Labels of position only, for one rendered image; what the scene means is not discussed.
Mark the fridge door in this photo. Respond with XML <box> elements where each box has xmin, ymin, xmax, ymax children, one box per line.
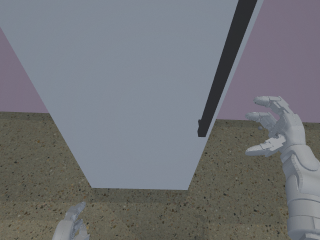
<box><xmin>0</xmin><ymin>0</ymin><xmax>264</xmax><ymax>190</ymax></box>

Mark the robot left hand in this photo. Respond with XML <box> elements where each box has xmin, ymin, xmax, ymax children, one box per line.
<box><xmin>52</xmin><ymin>201</ymin><xmax>90</xmax><ymax>240</ymax></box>

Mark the robot right hand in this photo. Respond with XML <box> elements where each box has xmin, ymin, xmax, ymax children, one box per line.
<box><xmin>245</xmin><ymin>96</ymin><xmax>306</xmax><ymax>157</ymax></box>

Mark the robot right forearm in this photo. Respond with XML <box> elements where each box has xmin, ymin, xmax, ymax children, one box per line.
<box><xmin>280</xmin><ymin>144</ymin><xmax>320</xmax><ymax>240</ymax></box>

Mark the handle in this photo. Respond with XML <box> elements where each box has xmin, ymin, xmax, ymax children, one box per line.
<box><xmin>197</xmin><ymin>0</ymin><xmax>258</xmax><ymax>137</ymax></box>

